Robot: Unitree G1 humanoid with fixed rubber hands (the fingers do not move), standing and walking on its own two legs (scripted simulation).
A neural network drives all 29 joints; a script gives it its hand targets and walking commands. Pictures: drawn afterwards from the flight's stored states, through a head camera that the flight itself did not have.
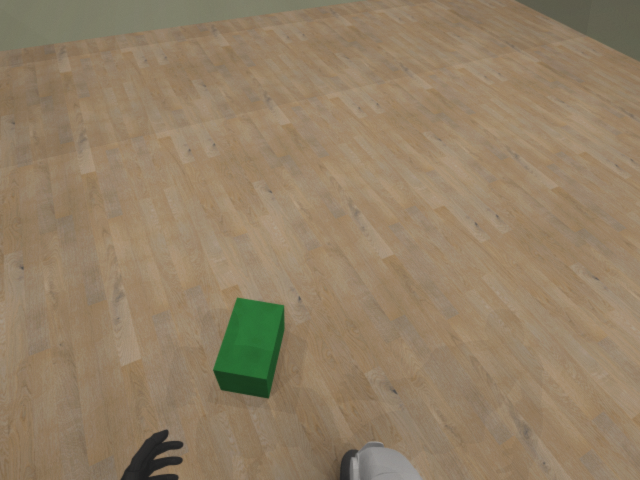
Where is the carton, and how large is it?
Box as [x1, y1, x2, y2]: [213, 298, 284, 398]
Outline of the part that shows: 237,298 213,370 221,389 268,398 284,328 283,305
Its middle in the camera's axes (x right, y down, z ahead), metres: -0.20 +0.35 +1.21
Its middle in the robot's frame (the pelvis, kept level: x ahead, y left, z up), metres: +0.60 +0.11 -0.70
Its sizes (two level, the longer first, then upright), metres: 0.236 0.152 0.166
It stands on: the floor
